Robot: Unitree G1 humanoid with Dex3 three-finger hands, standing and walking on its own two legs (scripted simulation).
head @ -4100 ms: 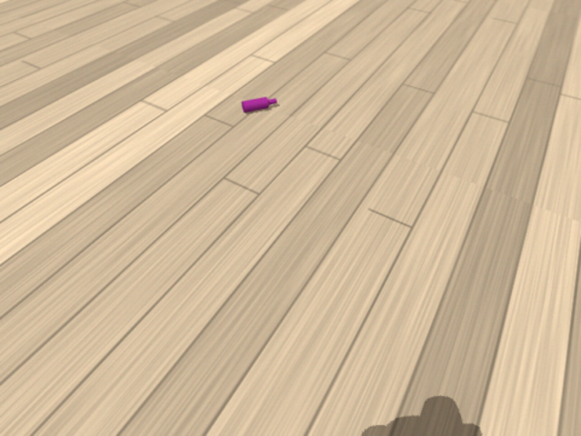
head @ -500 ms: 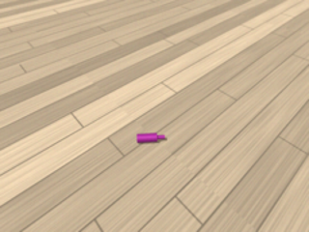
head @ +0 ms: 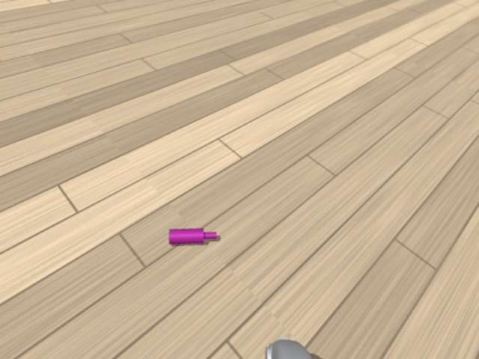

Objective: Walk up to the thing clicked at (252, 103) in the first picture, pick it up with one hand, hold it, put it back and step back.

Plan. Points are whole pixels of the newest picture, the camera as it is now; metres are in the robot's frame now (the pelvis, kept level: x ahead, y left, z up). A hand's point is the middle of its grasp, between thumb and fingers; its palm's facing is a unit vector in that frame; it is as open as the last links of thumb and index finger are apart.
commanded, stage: walk up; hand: left
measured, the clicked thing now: (193, 236) +0.75 +0.14 -0.73
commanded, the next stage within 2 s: none
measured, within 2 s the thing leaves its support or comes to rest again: neither
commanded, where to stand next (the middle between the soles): +0.34 -0.12 m, yaw +5 degrees
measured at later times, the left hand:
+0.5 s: hand out of the picture +0.15 +0.15 -0.14, palm faces +0.07 -0.94 -0.34, open 7.4 cm
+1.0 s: hand (188, 289) +0.29 +0.10 -0.15, palm faces +0.04 -0.90 -0.43, open 7.4 cm
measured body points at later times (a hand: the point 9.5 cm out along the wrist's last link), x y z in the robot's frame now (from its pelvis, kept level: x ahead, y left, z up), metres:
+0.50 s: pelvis +0.16 -0.12 +0.00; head +0.17 -0.11 +0.45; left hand +0.14 +0.20 -0.12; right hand +0.26 -0.43 -0.10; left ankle +0.25 -0.01 -0.71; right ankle +0.14 -0.22 -0.72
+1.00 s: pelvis +0.22 -0.18 -0.02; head +0.26 -0.20 +0.43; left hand +0.29 +0.14 -0.13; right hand +0.35 -0.50 -0.14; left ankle +0.24 -0.04 -0.70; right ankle +0.32 -0.32 -0.72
